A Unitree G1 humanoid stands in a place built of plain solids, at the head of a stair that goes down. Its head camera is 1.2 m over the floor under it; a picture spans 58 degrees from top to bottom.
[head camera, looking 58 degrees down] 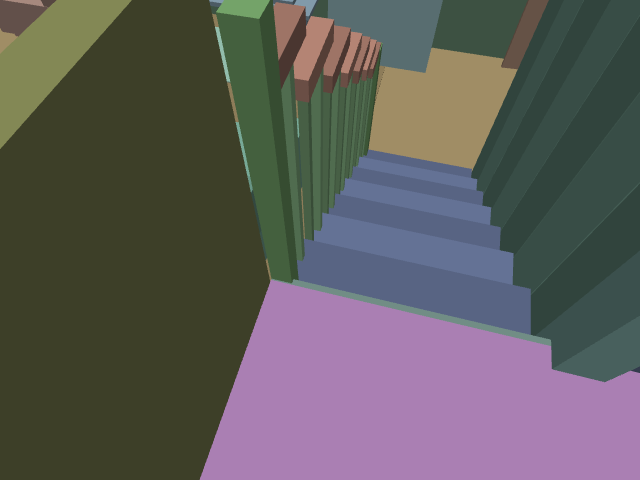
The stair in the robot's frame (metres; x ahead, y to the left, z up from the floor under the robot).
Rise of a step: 0.18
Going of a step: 0.26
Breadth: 0.85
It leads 15 degrees to the right of straight ahead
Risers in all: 8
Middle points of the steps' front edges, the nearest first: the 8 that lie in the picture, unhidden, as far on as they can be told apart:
0.52 -0.26 0.00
0.77 -0.33 -0.17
1.01 -0.39 -0.35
1.26 -0.46 -0.53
1.51 -0.52 -0.70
1.75 -0.59 -0.88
2.00 -0.65 -1.06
2.25 -0.71 -1.23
